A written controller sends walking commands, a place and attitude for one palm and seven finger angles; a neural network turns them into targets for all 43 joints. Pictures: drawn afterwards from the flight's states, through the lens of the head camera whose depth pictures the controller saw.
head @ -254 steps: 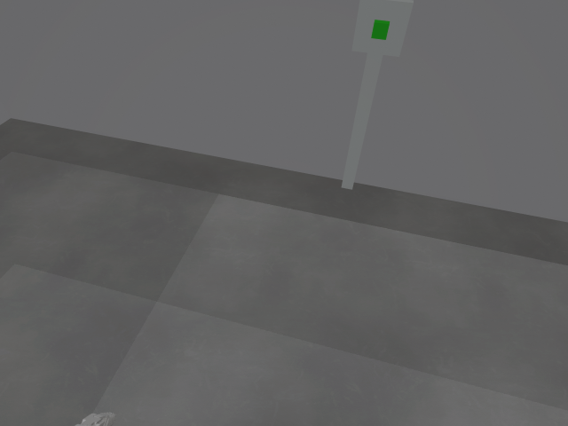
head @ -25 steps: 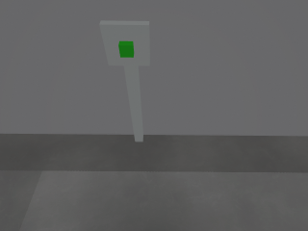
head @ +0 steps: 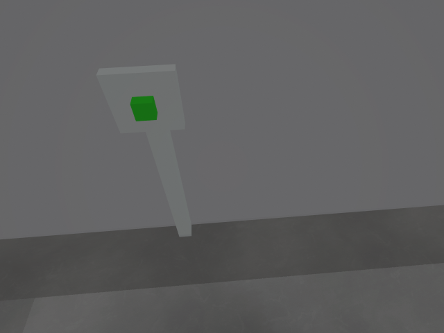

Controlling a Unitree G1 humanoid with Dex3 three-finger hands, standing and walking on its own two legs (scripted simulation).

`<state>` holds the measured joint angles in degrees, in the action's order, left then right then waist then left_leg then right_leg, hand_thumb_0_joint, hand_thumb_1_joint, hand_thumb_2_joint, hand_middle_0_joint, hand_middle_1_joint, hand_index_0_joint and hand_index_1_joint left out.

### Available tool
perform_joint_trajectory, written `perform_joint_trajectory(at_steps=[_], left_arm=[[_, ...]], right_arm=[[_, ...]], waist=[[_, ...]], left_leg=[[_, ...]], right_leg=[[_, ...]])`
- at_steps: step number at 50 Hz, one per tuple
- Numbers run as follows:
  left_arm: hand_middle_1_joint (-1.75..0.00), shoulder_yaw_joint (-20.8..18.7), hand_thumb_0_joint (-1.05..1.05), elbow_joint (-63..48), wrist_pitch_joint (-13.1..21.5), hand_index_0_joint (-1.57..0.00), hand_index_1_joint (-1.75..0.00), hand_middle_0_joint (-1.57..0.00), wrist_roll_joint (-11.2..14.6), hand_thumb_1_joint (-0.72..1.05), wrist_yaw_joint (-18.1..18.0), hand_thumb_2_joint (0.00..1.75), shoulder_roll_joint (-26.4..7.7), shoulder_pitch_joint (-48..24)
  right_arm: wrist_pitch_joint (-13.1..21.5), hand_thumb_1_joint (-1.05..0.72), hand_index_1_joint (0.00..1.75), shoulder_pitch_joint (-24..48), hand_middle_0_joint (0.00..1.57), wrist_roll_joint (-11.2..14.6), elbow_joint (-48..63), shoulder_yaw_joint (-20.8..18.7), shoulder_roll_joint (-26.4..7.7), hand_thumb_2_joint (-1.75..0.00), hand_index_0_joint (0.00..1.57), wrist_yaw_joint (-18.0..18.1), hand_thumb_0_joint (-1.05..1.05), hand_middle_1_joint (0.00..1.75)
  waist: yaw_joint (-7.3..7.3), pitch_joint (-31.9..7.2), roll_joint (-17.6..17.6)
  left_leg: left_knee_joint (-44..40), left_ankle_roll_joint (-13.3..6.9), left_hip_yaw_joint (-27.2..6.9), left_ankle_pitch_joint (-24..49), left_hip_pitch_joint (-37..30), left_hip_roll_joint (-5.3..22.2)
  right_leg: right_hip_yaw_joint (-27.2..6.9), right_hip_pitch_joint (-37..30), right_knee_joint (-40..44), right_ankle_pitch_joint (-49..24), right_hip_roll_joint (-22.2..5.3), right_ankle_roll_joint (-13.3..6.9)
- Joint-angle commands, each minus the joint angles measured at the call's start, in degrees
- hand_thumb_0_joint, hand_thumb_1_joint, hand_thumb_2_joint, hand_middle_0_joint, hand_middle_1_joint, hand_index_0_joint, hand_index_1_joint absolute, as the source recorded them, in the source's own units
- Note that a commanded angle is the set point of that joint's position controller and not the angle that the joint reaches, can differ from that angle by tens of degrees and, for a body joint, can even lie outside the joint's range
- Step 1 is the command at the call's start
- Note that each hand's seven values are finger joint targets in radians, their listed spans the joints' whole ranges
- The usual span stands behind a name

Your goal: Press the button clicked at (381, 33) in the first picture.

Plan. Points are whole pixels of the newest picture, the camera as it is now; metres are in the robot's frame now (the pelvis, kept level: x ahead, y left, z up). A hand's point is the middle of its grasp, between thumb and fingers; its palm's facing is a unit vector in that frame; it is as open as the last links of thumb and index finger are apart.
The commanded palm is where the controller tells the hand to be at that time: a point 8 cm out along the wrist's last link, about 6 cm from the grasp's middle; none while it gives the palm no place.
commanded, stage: take the last steps up to it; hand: left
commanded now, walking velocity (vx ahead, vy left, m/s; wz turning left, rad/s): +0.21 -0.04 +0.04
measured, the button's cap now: (144, 107) +0.61 +0.22 +0.06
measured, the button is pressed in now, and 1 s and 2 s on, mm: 0 0 0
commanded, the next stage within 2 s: come to a stop and stand still in 0.20 s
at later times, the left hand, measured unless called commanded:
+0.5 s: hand out of the picture +0.08 +0.18 -0.17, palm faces +0.05 -0.99 -0.09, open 7.4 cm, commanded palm none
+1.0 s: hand out of the picture +0.09 +0.14 -0.13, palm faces +0.01 -0.97 -0.24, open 7.4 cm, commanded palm none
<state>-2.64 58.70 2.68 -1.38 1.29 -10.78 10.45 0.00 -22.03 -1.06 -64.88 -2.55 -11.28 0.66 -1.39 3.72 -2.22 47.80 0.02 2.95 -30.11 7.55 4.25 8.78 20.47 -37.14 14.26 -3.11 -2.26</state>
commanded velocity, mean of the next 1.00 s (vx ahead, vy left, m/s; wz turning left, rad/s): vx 0.01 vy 0.00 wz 0.01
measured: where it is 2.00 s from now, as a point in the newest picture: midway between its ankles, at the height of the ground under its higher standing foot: outside the picture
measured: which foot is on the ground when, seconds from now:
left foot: up 0.00-0.34, down 0.36-0.86, up 0.88-1.00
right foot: down 0.00-0.38, up 0.40-0.84, down 0.86-1.00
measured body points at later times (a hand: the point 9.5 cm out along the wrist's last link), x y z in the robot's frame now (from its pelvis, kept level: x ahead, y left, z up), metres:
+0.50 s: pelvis +0.12 +0.03 +0.02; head +0.13 +0.07 +0.46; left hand +0.08 +0.23 -0.16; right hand +0.19 -0.20 -0.12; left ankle +0.17 +0.11 -0.72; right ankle +0.07 -0.10 -0.69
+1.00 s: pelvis +0.08 -0.03 +0.03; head +0.06 -0.07 +0.47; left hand +0.09 +0.19 -0.12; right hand +0.07 -0.26 -0.15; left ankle +0.11 +0.11 -0.68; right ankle +0.06 -0.14 -0.72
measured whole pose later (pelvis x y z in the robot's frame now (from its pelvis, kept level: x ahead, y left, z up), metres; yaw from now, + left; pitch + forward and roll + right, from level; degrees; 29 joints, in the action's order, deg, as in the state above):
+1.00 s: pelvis +0.08 -0.03 +0.03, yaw -3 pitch -1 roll +2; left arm -0.8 61.2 -0.9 -1.5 -1.4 -6.9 17.6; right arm -3.8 -16.2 -1.4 -62.8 -3.6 -11.1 -0.5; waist 0.5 -1.8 -2.4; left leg 43.8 1.3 3.7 -18.0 22.3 2.2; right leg 2.4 9.7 -24.8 14.3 -3.4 -0.3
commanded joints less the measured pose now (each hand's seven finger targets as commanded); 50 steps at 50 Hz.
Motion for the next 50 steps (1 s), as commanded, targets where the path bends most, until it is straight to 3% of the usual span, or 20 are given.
perform_joint_trajectory(at_steps=[1,3,6,14,16,17,19,21,24,27,32,37,40,41,42,43,44,46,48,50], left_arm=[[-0.30,-2.3,0.00,1.4,0.2,-0.20,-0.30,-0.20,0.7,0.90,-2.0,0.90,-9.7,11.5],[-0.30,-0.8,0.00,0.1,0.6,-0.20,-0.30,-0.20,0.3,0.90,-2.3,0.90,-6.0,6.7],[-0.30,-0.1,0.00,0.9,1.1,-0.20,-0.30,-0.20,0.1,0.90,-2.4,0.90,-4.6,7.1],[-0.30,-0.6,0.00,3.9,0.8,-0.20,-0.30,-0.20,0.0,0.90,-2.4,0.90,-5.4,10.2],[-0.30,-0.3,0.00,4.4,0.3,-0.20,-0.30,-0.20,0.4,0.90,-2.6,0.90,-4.0,9.9],[-0.30,0.1,0.00,4.7,-0.2,-0.20,-0.30,-0.20,0.7,0.90,-2.8,0.90,-2.1,10.4],[-0.30,1.3,0.00,5.2,-1.2,-0.20,-0.30,-0.20,1.5,0.90,-3.3,0.90,1.6,15.0],[-0.30,1.5,0.00,6.0,-2.6,-0.20,-0.30,-0.20,1.0,0.90,-3.7,0.90,0.4,13.7],[-0.30,0.6,0.00,5.1,-4.0,-0.20,-0.30,-0.20,0.4,0.90,-3.6,0.90,-1.6,11.5],[-0.30,-0.5,0.00,3.3,-4.9,-0.20,-0.30,-0.20,0.1,0.90,-3.3,0.90,-2.1,10.2],[-0.30,-1.7,0.00,0.1,-6.4,-0.20,-0.30,-0.20,-0.1,0.90,-2.8,0.90,-2.4,8.4],[-0.30,-0.8,0.00,-0.8,-5.8,-0.20,-0.30,-0.20,0.0,0.90,-2.4,0.90,-1.3,6.1],[-0.30,-0.3,0.00,1.5,-4.3,-0.20,-0.30,-0.20,0.2,0.90,-2.6,0.90,-0.8,11.5],[-0.30,-0.3,0.00,2.5,-3.8,-0.20,-0.30,-0.20,-0.1,0.90,-2.8,0.90,-2.4,13.5],[-0.30,-0.3,0.00,2.4,-3.0,-0.20,-0.30,-0.20,-0.6,0.90,-3.0,0.90,-5.1,13.9],[-0.30,-0.5,0.00,1.1,-2.8,-0.20,-0.30,-0.20,-0.7,0.90,-3.4,0.90,-8.9,11.1],[-0.30,-0.6,0.00,-0.9,-3.2,-0.20,-0.30,-0.20,-0.3,0.90,-3.6,0.90,-10.4,7.2],[-0.30,-0.9,0.00,-1.7,-2.4,-0.20,-0.30,-0.20,-0.2,0.90,-3.9,0.90,-9.3,3.1],[-0.30,-0.5,0.00,-1.7,-1.9,-0.20,-0.30,-0.20,0.1,0.90,-3.6,0.90,-7.7,2.4],[-0.30,-0.8,0.00,-1.4,-1.6,-0.20,-0.30,-0.20,0.2,0.90,-3.4,0.90,-7.2,5.3]], right_arm=[[2.2,-0.90,0.30,6.5,0.20,0.2,6.6,-1.4,-4.1,-0.90,0.20,-0.3,0.00,0.30],[1.2,-0.90,0.30,4.3,0.20,-0.3,5.2,-1.0,-2.0,-0.90,0.20,-0.6,0.00,0.30],[0.2,-0.90,0.30,1.3,0.20,-0.4,4.1,-0.8,0.3,-0.90,0.20,-0.9,0.00,0.30],[1.7,-0.90,0.30,6.8,0.20,-0.1,5.9,-0.5,1.4,-0.90,0.20,-1.2,0.00,0.30],[2.2,-0.90,0.30,4.1,0.20,-0.1,4.3,-0.2,0.8,-0.90,0.20,-0.9,0.00,0.30],[2.7,-0.90,0.30,1.0,0.20,-0.1,2.9,-0.1,-0.6,-0.90,0.20,-0.4,0.00,0.30],[2.6,-0.90,0.30,-0.1,0.20,-0.1,2.5,-0.3,-6.1,-0.90,0.20,1.1,0.00,0.30],[1.8,-0.90,0.30,4.0,0.20,0.1,2.5,0.1,-5.5,-0.90,0.20,2.3,0.00,0.30],[1.2,-0.90,0.30,4.5,0.20,0.3,3.0,-0.6,-5.8,-0.90,0.20,3.2,0.00,0.30],[0.5,-0.90,0.30,5.8,0.20,0.3,4.4,-2.0,-8.0,-0.90,0.20,3.3,0.00,0.30],[0.0,-0.90,0.30,9.4,0.20,0.0,6.9,-2.6,-7.5,-0.90,0.20,2.4,0.00,0.30],[-0.7,-0.90,0.30,9.9,0.20,-0.8,6.5,-2.8,-7.8,-0.90,0.20,1.1,0.00,0.30],[-1.1,-0.90,0.30,10.4,0.20,-0.7,5.9,-2.8,-7.8,-0.90,0.20,0.5,0.00,0.30],[-1.2,-0.90,0.30,10.1,0.20,-0.3,5.5,-2.6,-6.8,-0.90,0.20,0.2,0.00,0.30],[-1.5,-0.90,0.30,9.1,0.20,0.5,5.9,-1.9,-3.2,-0.90,0.20,0.0,0.00,0.30],[-2.0,-0.90,0.30,9.7,0.20,0.6,7.4,-1.0,0.4,-0.90,0.20,-0.4,0.00,0.30],[-2.4,-0.90,0.30,12.0,0.20,0.2,8.3,-1.5,-2.2,-0.90,0.20,-0.7,0.00,0.30],[-2.9,-0.90,0.30,9.7,0.20,-0.2,6.8,-1.7,-2.6,-0.90,0.20,-1.1,0.00,0.30],[-2.6,-0.90,0.30,4.8,0.20,-0.3,4.5,-1.7,-2.5,-0.90,0.20,-1.3,0.00,0.30],[-2.1,-0.90,0.30,3.5,0.20,-0.2,4.3,-1.6,-2.7,-0.90,0.20,-1.3,0.00,0.30]], waist=[[5.37,-1.4,9.6],[1.85,1.2,5.9],[-0.16,1.3,7.4],[1.40,1.0,9.4],[0.14,0.4,6.3],[-0.51,-1.7,0.6],[1.26,-5.9,-12.5],[1.50,-2.8,-14.5],[0.69,-2.1,-6.8],[0.48,-6.3,-2.1],[1.18,-7.9,-4.6],[0.18,-4.7,-10.2],[2.80,-4.1,-8.4],[3.68,-3.5,-3.8],[3.56,-2.9,5.8],[2.82,2.4,18.8],[3.42,6.6,15.9],[1.67,7.5,17.2],[0.17,6.3,12.7],[1.20,3.5,11.0]], left_leg=[[24.7,-1.6,-3.7,5.9,25.8,2.7],[20.4,-0.5,-2.6,10.5,21.5,3.8],[11.9,1.0,0.1,12.1,17.8,3.2],[-9.7,1.3,3.3,15.3,12.0,1.7],[-17.9,1.7,4.1,21.5,3.9,0.4],[-21.9,1.5,1.2,30.3,-1.7,2.4],[-25.5,-6.1,-12.1,56.5,-4.0,17.4],[-29.4,-8.5,-11.2,59.8,-0.1,17.2],[-27.6,-9.9,-9.2,68.7,-1.7,17.3],[-26.7,-11.0,-7.1,65.5,-4.4,17.8],[-30.0,-9.5,-4.4,41.4,1.9,15.7],[-35.3,-7.7,-6.8,10.5,6.6,13.6],[-34.7,-4.4,-5.2,-0.1,12.6,10.2],[-31.2,-2.3,-2.7,-1.0,15.0,7.0],[-22.8,0.4,0.8,0.1,16.7,3.0],[-15.0,2.5,2.6,2.2,20.2,-1.0],[-8.9,1.7,-0.3,3.1,17.8,-0.1],[-2.9,1.3,-1.7,8.4,16.7,-0.3],[1.0,1.5,-1.6,13.0,17.1,-0.9],[2.0,2.3,-0.9,14.1,19.1,-1.5]], right_leg=[[-26.5,-15.7,26.0,8.0,-19.0,-7.7],[-16.2,-6.7,26.5,0.7,-15.4,-5.7],[-9.4,-4.3,26.6,-8.2,-12.5,-5.4],[-9.1,-7.2,23.1,-5.8,-12.1,-6.1],[-7.2,-4.9,18.0,-6.3,-9.3,-3.6],[-4.9,-4.4,11.4,-8.7,-6.3,-1.3],[-2.1,-4.1,3.2,9.6,-1.2,3.9],[-4.9,-3.9,-4.7,18.2,-1.6,4.5],[-7.2,-0.2,-12.1,16.5,-2.2,4.4],[-8.3,3.5,-20.3,14.2,-1.0,4.7],[-9.4,4.3,-25.5,9.6,-0.4,5.4],[-5.4,-1.6,-8.3,12.2,-0.5,4.4],[-2.4,-12.8,7.3,6.5,1.3,3.5],[-2.6,-16.7,13.8,2.9,0.9,3.6],[-10.8,-15.1,22.6,10.9,-5.8,2.0],[-25.9,-6.7,32.3,26.3,-15.8,-2.0],[-29.2,3.3,36.2,32.1,-19.4,-4.2],[-26.6,5.6,34.9,25.6,-16.3,-3.5],[-18.6,0.9,30.6,13.4,-12.9,-2.4],[-15.5,-6.1,27.3,4.7,-12.0,-1.9]])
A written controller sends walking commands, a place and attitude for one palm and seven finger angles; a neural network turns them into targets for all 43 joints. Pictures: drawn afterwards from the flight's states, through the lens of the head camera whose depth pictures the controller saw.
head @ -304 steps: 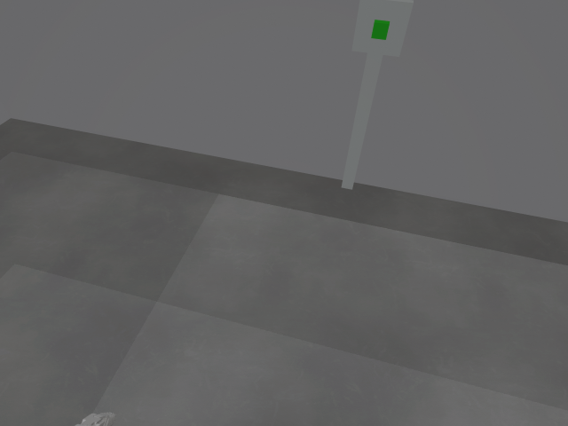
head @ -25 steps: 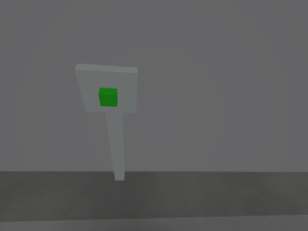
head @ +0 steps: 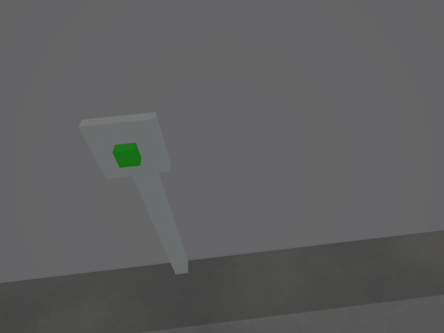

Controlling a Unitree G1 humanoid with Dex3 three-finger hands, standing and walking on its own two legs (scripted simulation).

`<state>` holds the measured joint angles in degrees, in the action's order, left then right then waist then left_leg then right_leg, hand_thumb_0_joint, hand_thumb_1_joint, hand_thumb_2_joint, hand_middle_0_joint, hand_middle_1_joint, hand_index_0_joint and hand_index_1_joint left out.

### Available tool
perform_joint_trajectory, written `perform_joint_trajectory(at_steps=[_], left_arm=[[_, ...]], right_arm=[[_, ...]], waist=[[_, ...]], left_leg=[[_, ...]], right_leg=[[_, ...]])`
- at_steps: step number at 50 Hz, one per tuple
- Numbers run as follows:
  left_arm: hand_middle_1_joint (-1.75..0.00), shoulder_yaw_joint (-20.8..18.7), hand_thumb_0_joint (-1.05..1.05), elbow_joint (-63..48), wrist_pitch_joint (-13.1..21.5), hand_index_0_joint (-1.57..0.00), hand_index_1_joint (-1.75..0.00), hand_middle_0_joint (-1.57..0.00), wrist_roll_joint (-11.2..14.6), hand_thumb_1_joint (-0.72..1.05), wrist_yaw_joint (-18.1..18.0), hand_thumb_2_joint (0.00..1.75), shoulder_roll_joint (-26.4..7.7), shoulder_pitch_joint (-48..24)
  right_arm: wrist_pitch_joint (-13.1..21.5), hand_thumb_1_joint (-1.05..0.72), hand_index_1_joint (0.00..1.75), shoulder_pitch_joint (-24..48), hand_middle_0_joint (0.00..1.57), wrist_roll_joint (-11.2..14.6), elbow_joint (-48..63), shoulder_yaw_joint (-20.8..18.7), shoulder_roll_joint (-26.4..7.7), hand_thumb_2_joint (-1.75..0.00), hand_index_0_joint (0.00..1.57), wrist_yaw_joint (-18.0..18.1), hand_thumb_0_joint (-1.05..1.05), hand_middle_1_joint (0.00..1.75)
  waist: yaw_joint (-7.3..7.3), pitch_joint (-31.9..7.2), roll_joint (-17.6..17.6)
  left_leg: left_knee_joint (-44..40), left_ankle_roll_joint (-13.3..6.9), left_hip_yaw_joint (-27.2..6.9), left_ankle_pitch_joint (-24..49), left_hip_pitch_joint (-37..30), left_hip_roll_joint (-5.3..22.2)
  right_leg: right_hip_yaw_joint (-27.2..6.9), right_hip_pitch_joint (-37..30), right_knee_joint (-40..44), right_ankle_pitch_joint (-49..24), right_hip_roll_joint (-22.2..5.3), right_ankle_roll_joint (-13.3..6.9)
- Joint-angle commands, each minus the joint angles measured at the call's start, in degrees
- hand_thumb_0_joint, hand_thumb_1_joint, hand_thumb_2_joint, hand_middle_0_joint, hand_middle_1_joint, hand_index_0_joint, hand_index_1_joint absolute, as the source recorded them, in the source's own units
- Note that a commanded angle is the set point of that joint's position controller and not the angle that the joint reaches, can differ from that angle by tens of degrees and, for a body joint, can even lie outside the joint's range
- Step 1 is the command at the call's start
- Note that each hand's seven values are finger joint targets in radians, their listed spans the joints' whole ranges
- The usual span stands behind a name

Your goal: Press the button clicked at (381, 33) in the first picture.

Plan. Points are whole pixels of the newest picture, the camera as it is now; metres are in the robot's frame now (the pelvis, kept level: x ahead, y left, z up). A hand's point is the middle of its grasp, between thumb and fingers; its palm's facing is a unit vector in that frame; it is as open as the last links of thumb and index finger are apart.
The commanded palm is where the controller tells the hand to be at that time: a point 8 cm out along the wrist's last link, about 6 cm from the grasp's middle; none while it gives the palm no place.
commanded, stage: come to a stop and stand still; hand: left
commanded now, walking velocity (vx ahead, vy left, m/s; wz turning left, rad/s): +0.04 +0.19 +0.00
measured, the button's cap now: (127, 154) +0.52 +0.28 +0.03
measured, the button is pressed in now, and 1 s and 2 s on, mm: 0 0 0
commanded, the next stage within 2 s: look again from close up in 0.82 s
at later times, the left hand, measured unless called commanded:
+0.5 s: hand out of the picture -0.03 +0.26 -0.19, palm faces +0.11 -0.97 -0.22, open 7.4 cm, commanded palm none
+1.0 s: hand out of the picture +0.01 +0.26 -0.19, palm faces +0.02 -0.98 -0.19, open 7.4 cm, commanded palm none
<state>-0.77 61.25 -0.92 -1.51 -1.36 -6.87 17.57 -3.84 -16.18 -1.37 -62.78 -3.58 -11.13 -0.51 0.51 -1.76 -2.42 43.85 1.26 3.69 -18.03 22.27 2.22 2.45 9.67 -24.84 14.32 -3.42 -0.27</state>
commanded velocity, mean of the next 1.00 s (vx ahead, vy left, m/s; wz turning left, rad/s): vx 0.00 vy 0.02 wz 0.00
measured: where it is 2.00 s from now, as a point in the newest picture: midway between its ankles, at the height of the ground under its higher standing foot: outside the picture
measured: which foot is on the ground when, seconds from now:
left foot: up 0.00-0.28, down 0.30-1.00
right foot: down 0.00-1.00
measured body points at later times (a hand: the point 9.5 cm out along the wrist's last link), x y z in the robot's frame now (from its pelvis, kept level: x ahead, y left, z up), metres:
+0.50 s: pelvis -0.01 +0.08 -0.02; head -0.01 +0.08 +0.43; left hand -0.03 +0.31 -0.18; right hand +0.09 -0.15 -0.16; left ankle -0.03 +0.14 -0.75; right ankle -0.01 -0.10 -0.74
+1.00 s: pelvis +0.00 +0.08 -0.01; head +0.01 +0.08 +0.44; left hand +0.01 +0.31 -0.17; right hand -0.01 -0.15 -0.17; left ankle -0.03 +0.15 -0.75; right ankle -0.01 -0.11 -0.75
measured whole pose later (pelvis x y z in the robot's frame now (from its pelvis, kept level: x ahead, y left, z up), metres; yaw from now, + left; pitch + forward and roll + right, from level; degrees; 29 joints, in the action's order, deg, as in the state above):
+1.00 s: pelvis +0.00 +0.08 -0.01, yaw +1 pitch -1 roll +0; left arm 0.8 61.3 -0.9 -0.9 -1.6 -9.6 15.4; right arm 0.1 -18.1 -1.0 -61.7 1.3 -9.9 1.2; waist -0.1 2.4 0.5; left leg 27.5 -4.3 7.3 -18.1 8.4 -2.4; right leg -0.7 11.0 -28.3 15.9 -7.0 3.2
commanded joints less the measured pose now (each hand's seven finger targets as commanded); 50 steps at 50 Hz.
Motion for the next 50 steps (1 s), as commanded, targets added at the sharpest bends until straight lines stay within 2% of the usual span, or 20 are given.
perform_joint_trajectory(at_steps=[1,5,9,11,12,13,14,15,16,17,18,19,21,24,25,27,30,31,37,50], left_arm=[[-0.30,-2.7,0.00,-3.4,2.2,-0.20,-0.30,-0.20,0.4,0.90,-0.8,0.90,-10.8,0.3],[-0.30,-3.3,0.00,-1.6,2.2,-0.20,-0.30,-0.20,0.0,0.90,-1.2,0.90,-10.7,5.2],[-0.30,-3.7,0.00,-0.5,2.0,-0.20,-0.30,-0.20,-0.4,0.90,-1.4,0.90,-11.4,5.7],[-0.30,-3.6,0.00,-0.3,1.8,-0.20,-0.30,-0.20,-0.2,0.90,-1.3,0.90,-11.1,3.2],[-0.30,-3.4,0.00,-0.3,1.6,-0.20,-0.30,-0.20,0.1,0.90,-1.3,0.90,-10.9,1.7],[-0.30,-2.0,0.00,0.8,2.8,-0.20,-0.30,-0.20,0.0,0.90,-3.5,0.90,-10.5,6.1],[-0.30,-2.1,0.00,-2.1,3.4,-0.20,-0.30,-0.20,0.1,0.90,-3.0,0.90,-12.4,3.7],[-0.30,-2.2,0.00,-2.1,3.3,-0.20,-0.30,-0.20,0.3,0.90,-2.6,0.90,-11.1,2.5],[-0.30,-2.0,0.00,-2.7,2.9,-0.20,-0.30,-0.20,0.2,0.90,-2.4,0.90,-10.1,1.7],[-0.30,-1.6,0.00,-2.6,2.9,-0.20,-0.30,-0.20,0.4,0.90,-2.1,0.90,-8.3,3.1],[-0.30,-0.9,0.00,-2.1,2.2,-0.20,-0.30,-0.20,0.3,0.90,-2.0,0.90,-7.5,3.2],[-0.30,-0.6,0.00,-1.7,1.7,-0.20,-0.30,-0.20,0.3,0.90,-1.9,0.90,-7.0,3.6],[-0.30,0.0,0.00,-1.9,1.0,-0.20,-0.30,-0.20,0.3,0.90,-1.6,0.90,-6.4,3.1],[-0.30,0.3,0.00,-1.9,0.9,-0.20,-0.30,-0.20,0.3,0.90,-1.0,0.90,-7.0,3.0],[-0.30,0.4,0.00,-2.2,0.8,-0.20,-0.30,-0.20,0.4,0.90,-0.9,0.90,-7.4,2.7],[-0.30,0.4,0.00,-2.7,0.6,-0.20,-0.30,-0.20,0.2,0.90,-0.7,0.90,-7.8,1.9],[-0.30,0.4,0.00,-3.4,0.4,-0.20,-0.30,-0.20,0.2,0.90,-0.7,0.90,-8.0,1.6],[-0.30,0.4,0.00,-3.6,0.4,-0.20,-0.30,-0.20,0.2,0.90,-0.7,0.90,-8.2,1.6],[-0.30,0.3,0.00,-3.7,0.8,-0.20,-0.30,-0.20,0.5,0.90,-0.7,0.90,-8.8,1.2],[-0.30,0.4,0.00,-1.3,1.0,-0.20,-0.30,-0.20,0.8,0.90,-0.8,0.90,-8.1,1.6]], right_arm=[[1.9,-0.90,0.30,-1.5,0.20,0.1,2.6,-0.7,-3.1,-0.90,0.20,-0.1,0.00,0.30],[2.2,-0.90,0.30,1.3,0.20,0.2,4.6,-0.3,-2.9,-0.90,0.20,0.5,0.00,0.30],[2.6,-0.90,0.30,2.8,0.20,0.9,5.3,0.3,-1.5,-0.90,0.20,1.0,0.00,0.30],[3.0,-0.90,0.30,-0.2,0.20,1.2,4.0,0.5,-0.8,-0.90,0.20,1.2,0.00,0.30],[3.3,-0.90,0.30,-2.7,0.20,1.2,2.8,0.7,-0.5,-0.90,0.20,1.4,0.00,0.30],[4.1,-0.90,0.30,-0.3,0.20,0.6,6.4,1.1,-3.9,-0.90,0.20,1.1,0.00,0.30],[4.1,-0.90,0.30,-2.4,0.20,0.7,7.8,1.4,-1.9,-0.90,0.20,0.9,0.00,0.30],[4.0,-0.90,0.30,-2.1,0.20,0.5,7.6,1.6,-2.8,-0.90,0.20,1.0,0.00,0.30],[4.4,-0.90,0.30,-3.4,0.20,0.3,7.9,1.8,-4.1,-0.90,0.20,0.8,0.00,0.30],[4.7,-0.90,0.30,-3.5,0.20,0.1,7.5,1.7,-5.1,-0.90,0.20,1.0,0.00,0.30],[5.0,-0.90,0.30,-3.2,0.20,0.2,7.6,1.9,-5.7,-0.90,0.20,1.3,0.00,0.30],[5.0,-0.90,0.30,-2.3,0.20,0.4,7.9,2.1,-6.4,-0.90,0.20,1.7,0.00,0.30],[4.8,-0.90,0.30,-1.4,0.20,0.4,8.6,2.3,-7.0,-0.90,0.20,2.2,0.00,0.30],[4.6,-0.90,0.30,0.7,0.20,0.5,9.8,2.5,-6.3,-0.90,0.20,2.1,0.00,0.30],[4.7,-0.90,0.30,0.7,0.20,0.5,9.9,2.6,-6.4,-0.90,0.20,2.1,0.00,0.30],[4.7,-0.90,0.30,0.5,0.20,0.3,9.7,2.5,-7.1,-0.90,0.20,1.9,0.00,0.30],[4.9,-0.90,0.30,0.2,0.20,0.2,9.5,2.6,-7.5,-0.90,0.20,1.9,0.00,0.30],[5.0,-0.90,0.30,0.2,0.20,0.2,9.4,2.6,-7.4,-0.90,0.20,1.9,0.00,0.30],[5.6,-0.90,0.30,-0.8,0.20,0.3,8.0,2.9,-7.1,-0.90,0.20,2.2,0.00,0.30],[5.5,-0.90,0.30,-3.2,0.20,0.6,3.2,3.3,-5.5,-0.90,0.20,2.2,0.00,0.30]], waist=[[0.26,8.2,10.7],[2.64,4.7,11.7],[3.14,2.2,13.0],[1.22,1.3,13.9],[-0.16,0.8,13.7],[-0.15,1.9,6.9],[-1.68,-2.3,6.7],[-1.42,-1.8,3.0],[-1.69,-1.9,-2.0],[-1.01,-1.6,-4.8],[-0.95,-1.2,-11.1],[-0.38,0.8,-12.9],[-0.10,4.8,-8.7],[0.25,7.0,-0.8],[0.22,7.6,0.2],[0.07,8.4,0.8],[0.11,8.4,0.9],[0.28,7.9,-0.5],[0.10,3.6,0.9],[-0.02,4.9,1.4]], left_leg=[[6.3,1.3,-1.8,2.2,5.6,0.4],[3.6,2.0,-2.3,-2.5,7.2,1.1],[-5.4,1.6,-1.3,-6.6,1.3,0.4],[-13.6,1.4,0.1,-1.0,-6.2,-0.6],[-19.4,1.1,0.9,5.2,-12.0,-1.0],[-10.6,0.7,0.2,3.4,-9.9,0.1],[-13.3,-0.8,-0.1,-0.8,-8.5,-0.3],[-16.3,-1.2,-0.3,1.3,-9.6,1.1],[-16.8,-1.7,-2.7,8.2,-9.8,3.5],[-15.4,-2.7,-4.5,21.5,-9.9,6.0],[-17.3,-3.5,-7.1,33.0,-11.2,7.1],[-18.6,-4.7,-8.1,38.8,-12.0,8.3],[-19.6,-6.0,-8.3,35.6,-9.8,8.8],[-21.6,-4.8,-7.5,18.2,-7.0,5.6],[-23.2,-4.6,-8.0,12.5,-6.2,5.1],[-25.4,-4.4,-8.8,8.9,-5.6,5.1],[-27.4,-4.2,-9.3,7.7,-6.3,5.3],[-27.4,-4.3,-9.3,9.7,-7.0,5.3],[-24.4,-3.9,-6.8,22.8,-12.3,4.9],[-24.0,-4.0,-5.1,15.7,-11.3,3.8]], right_leg=[[-9.1,2.0,14.2,0.9,-12.0,-4.1],[-11.5,-5.6,10.2,-10.7,-15.2,-7.2],[-11.4,-6.3,6.0,-24.3,-16.2,-8.7],[-9.0,-2.7,3.8,-23.0,-13.6,-6.7],[-6.9,0.5,2.2,-20.2,-11.5,-4.8],[-7.7,-0.1,-2.2,-34.3,-9.0,-2.7],[-6.5,-1.6,-2.9,-26.4,-9.9,-3.1],[-5.6,0.2,-2.8,-18.1,-9.0,-3.2],[-2.4,1.5,-5.4,-11.4,-6.1,-2.5],[-0.4,2.0,-7.5,-11.9,-4.0,-2.0],[2.1,2.2,-9.3,-5.5,-2.2,-1.1],[2.6,3.7,-9.5,2.5,-0.6,-0.5],[2.3,4.8,-8.9,7.7,0.1,-0.3],[-0.2,3.6,-4.5,0.2,-0.6,-0.7],[-1.1,3.5,-3.8,0.5,-0.8,-0.7],[-0.9,3.9,-4.3,0.2,-0.9,-0.5],[-1.1,4.3,-4.4,0.1,-0.9,-0.2],[-1.1,4.2,-4.4,-0.4,-1.1,-0.2],[-1.9,2.3,-3.8,-5.1,-1.8,-0.2],[-2.3,0.3,-2.0,-7.4,-2.7,-0.5]])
